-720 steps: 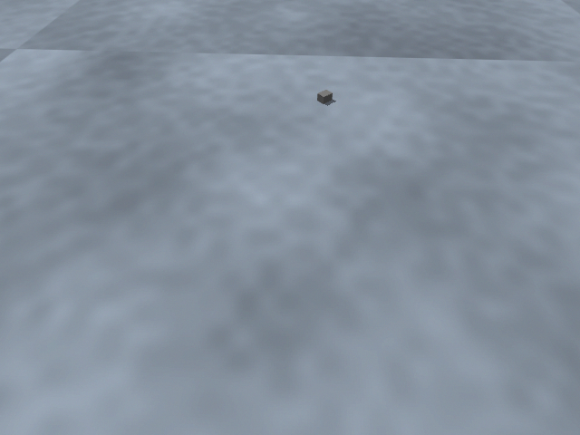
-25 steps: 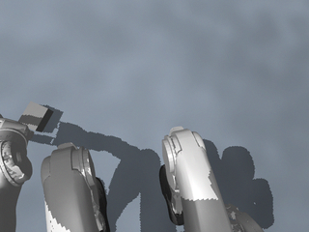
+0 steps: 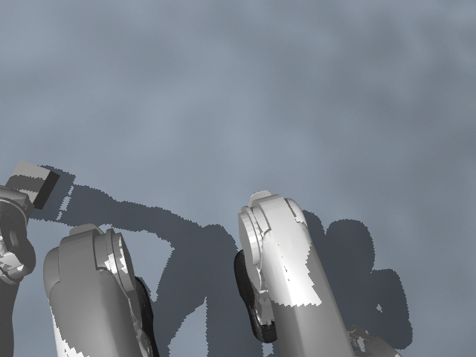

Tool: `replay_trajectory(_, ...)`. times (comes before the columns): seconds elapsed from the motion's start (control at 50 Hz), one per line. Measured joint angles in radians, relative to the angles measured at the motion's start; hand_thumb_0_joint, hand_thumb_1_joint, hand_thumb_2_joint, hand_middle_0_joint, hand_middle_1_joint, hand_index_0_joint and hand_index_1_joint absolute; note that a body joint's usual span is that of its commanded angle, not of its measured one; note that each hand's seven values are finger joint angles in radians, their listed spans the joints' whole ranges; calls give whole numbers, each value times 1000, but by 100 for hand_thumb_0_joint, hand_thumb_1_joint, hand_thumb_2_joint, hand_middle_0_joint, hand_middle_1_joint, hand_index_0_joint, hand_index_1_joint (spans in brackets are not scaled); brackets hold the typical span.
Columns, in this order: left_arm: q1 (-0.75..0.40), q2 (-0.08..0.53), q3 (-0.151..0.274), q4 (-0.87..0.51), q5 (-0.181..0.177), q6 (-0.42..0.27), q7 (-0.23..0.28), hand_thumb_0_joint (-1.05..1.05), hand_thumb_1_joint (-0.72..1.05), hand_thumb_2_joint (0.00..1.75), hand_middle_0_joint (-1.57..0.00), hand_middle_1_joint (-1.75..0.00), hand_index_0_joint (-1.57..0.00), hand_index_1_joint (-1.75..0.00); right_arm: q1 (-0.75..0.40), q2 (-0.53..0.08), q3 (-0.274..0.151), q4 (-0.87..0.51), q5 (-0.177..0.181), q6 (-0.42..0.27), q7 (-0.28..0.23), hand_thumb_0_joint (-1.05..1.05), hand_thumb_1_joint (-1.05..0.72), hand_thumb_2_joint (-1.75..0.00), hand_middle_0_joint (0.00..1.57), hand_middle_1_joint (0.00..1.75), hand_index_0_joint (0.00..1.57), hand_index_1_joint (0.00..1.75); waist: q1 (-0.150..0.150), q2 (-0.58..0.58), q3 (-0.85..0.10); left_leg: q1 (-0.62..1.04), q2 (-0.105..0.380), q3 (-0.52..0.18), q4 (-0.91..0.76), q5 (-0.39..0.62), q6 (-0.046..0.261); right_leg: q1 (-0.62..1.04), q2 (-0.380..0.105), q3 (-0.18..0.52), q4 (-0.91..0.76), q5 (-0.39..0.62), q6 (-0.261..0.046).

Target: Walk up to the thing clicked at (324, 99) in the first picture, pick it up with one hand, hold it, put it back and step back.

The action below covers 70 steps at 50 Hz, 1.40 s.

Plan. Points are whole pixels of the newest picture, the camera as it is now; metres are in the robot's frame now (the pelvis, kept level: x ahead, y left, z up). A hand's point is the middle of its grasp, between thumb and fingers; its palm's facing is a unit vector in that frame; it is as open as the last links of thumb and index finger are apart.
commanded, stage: approach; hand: left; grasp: from above
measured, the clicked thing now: (31, 185) +0.43 +0.33 -0.29
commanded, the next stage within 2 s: rest palm in 0.82 s
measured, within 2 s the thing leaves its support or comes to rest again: neither
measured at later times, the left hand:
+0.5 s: hand (16, 162) +0.46 +0.32 -0.21, palm faces -0.08 -0.44 -0.89, open 13.7 cm
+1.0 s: hand out of the picture +0.37 +0.35 -0.18, palm faces -0.21 -0.42 -0.88, open 14.0 cm
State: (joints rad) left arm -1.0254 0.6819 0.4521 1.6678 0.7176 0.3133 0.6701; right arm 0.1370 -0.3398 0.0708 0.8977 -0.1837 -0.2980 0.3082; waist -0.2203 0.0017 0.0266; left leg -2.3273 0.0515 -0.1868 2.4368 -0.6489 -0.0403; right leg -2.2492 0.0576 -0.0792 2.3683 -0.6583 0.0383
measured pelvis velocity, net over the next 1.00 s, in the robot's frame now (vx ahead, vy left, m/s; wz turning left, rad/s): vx -0.01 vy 0.00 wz -0.02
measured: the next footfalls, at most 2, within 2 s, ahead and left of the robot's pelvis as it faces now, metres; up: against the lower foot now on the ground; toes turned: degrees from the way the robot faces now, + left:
none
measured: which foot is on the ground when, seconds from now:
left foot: down 0.00-1.00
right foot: down 0.00-1.00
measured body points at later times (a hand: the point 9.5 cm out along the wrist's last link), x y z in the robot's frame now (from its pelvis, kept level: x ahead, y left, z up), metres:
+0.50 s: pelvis +0.00 +0.01 +0.00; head +0.29 +0.08 +0.33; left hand +0.47 +0.34 -0.16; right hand +0.00 -0.25 -0.07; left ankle +0.08 +0.14 -0.28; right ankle +0.11 -0.12 -0.28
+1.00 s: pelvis -0.01 +0.00 +0.00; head +0.23 +0.07 +0.38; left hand +0.38 +0.36 -0.13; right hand +0.05 -0.26 -0.10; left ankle +0.08 +0.14 -0.28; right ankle +0.11 -0.12 -0.28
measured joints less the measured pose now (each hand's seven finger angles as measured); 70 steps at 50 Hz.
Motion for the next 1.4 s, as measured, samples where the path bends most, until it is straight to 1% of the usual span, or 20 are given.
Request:
replay_trajectory(0.08,-22,23,2,35,-2,6,10,0,-29,79,-36,-74,-33,-77,-4,-2,11,2,-7,-9,3,0,-91,-90,20,30,20,30,-11,-4,16,-3,0,-4,7,1,1,-2,2,-3,4,3,1)
replay_trajectory(0.14,-60,56,-2,87,-6,8,24,0,-31,81,-33,-76,-30,-80,-13,-4,31,3,-15,-23,7,0,-91,-90,20,30,20,30,-27,-15,35,-4,0,-9,13,2,1,-2,3,-7,6,6,3)
replay_trajectory(0.3,-160,178,-2,190,9,-12,72,0,-36,84,-30,-81,-26,-84,-38,-14,105,-13,-38,-61,15,0,-91,-90,20,30,20,30,-98,-62,101,-1,-3,-42,34,-7,-1,15,8,-33,4,6,6)
replay_trajectory(0.42,-220,256,-6,206,15,-8,100,0,-40,88,-27,-83,-24,-86,-39,-29,156,-38,-46,-67,28,0,-91,-90,20,30,20,30,-143,-94,143,8,-4,-68,52,-27,-2,38,13,-54,1,-7,11)
replay_trajectory(0.5,-253,289,0,178,5,13,101,0,-46,91,-24,-87,-20,-90,-32,-38,174,-57,-45,-64,43,0,-92,-90,20,30,20,30,-155,-100,166,12,-2,-79,59,-39,2,51,17,-63,-6,-14,16)
replay_trajectory(0.56,-252,297,2,138,2,31,95,0,-50,95,-20,-90,-16,-94,-18,-43,178,-75,-33,-57,59,0,-92,-90,20,30,20,30,-151,-92,168,12,1,-86,62,-48,4,54,21,-69,-11,-18,20)
replay_trajectory(0.6,-224,281,17,86,-11,45,88,0,-53,97,-18,-92,-14,-96,0,-43,169,-88,-18,-47,70,0,-92,-90,20,30,20,30,-139,-78,159,12,4,-90,61,-54,5,55,23,-71,-16,-21,21)
replay_trajectory(0.68,-136,208,54,-41,-71,87,60,0,-56,100,-15,-96,-11,-99,43,-37,135,-97,19,-21,91,0,-93,-90,20,30,20,30,-92,-38,106,7,9,-87,51,-62,6,49,25,-70,-27,-26,21)
replay_trajectory(0.72,-93,169,60,-81,-99,110,40,0,-57,100,-13,-97,-9,-100,59,-33,114,-96,40,-2,98,0,-93,-90,20,30,20,30,-64,-15,65,1,10,-80,43,-61,8,42,23,-65,-32,-28,21)
replay_trajectory(0.76,-57,139,40,-95,-120,132,12,0,-57,101,-12,-97,-9,-101,64,-29,94,-92,55,14,101,0,-93,-90,20,30,20,30,-41,1,31,-1,10,-68,34,-58,12,37,20,-56,-34,-28,21)
replay_trajectory(0.8,-28,116,1,-92,-128,147,-18,0,-57,100,-12,-98,-8,-101,56,-26,76,-82,63,21,96,0,-93,-90,20,30,20,30,-24,11,7,0,10,-54,27,-51,15,35,18,-45,-33,-25,22)
replay_trajectory(0.9,6,60,-130,-45,-117,146,-61,0,-53,96,-11,-100,-9,-102,14,-13,45,-45,63,9,76,0,-92,-90,20,30,20,30,2,3,-3,10,5,-27,11,-19,16,36,9,-24,-26,-7,15)
replay_trajectory(0.94,8,40,-166,-24,-109,122,-62,0,-51,94,-11,-102,-10,-102,-5,-11,42,-37,57,-7,65,0,-92,-90,20,30,20,30,2,-5,12,15,0,-24,8,-6,13,39,5,-22,-22,0,10)
replay_trajectory(0.96,8,31,-173,-15,-104,105,-57,0,-51,94,-11,-103,-10,-103,-13,-12,43,-35,54,-16,59,0,-92,-90,20,30,20,30,1,-10,22,18,-2,-25,8,-1,11,41,3,-23,-20,4,8)
replay_trajectory(1.02,7,23,-138,12,-87,48,-28,0,-49,93,-11,-104,-11,-104,-38,-15,53,-36,36,-43,40,0,-92,-90,19,30,20,30,-14,-26,53,23,-8,-32,13,10,6,47,1,-28,-15,13,4)
replay_trajectory(1.08,-8,35,-98,54,-73,4,2,0,-49,93,-11,-104,-11,-103,-54,-20,71,-35,20,-63,24,0,-92,-90,19,30,20,30,-37,-46,73,24,-11,-39,19,11,0,45,0,-34,-8,16,1)
replay_trajectory(1.16,-45,79,-51,102,-46,-27,36,0,-50,94,-12,-101,-11,-101,-64,-26,103,-39,-4,-80,13,0,-92,-90,19,30,20,30,-69,-74,100,27,-10,-52,26,2,-7,46,4,-44,-6,14,-1)
replay_trajectory(1.26,-92,152,-8,127,-21,-36,102,0,-49,96,-17,-93,-13,-96,-68,-32,140,-51,-32,-90,26,0,-92,-90,19,30,20,30,-101,-100,148,39,-5,-70,31,-15,-11,62,11,-58,-15,6,1)
replay_trajectory(1.32,-113,194,6,135,-32,-29,138,0,-47,96,-20,-88,-16,-92,-65,-36,156,-59,-49,-93,43,0,-91,-90,19,30,20,30,-117,-110,177,46,-3,-79,37,-25,-9,75,14,-65,-19,0,5)
replay_trajectory(1.4,-125,236,19,137,-78,-17,151,0,-43,94,-24,-82,-19,-87,-55,-43,176,-72,-61,-98,66,0,-91,-90,19,30,20,30,-132,-121,202,51,-1,-89,50,-38,-4,86,19,-72,-18,-7,13)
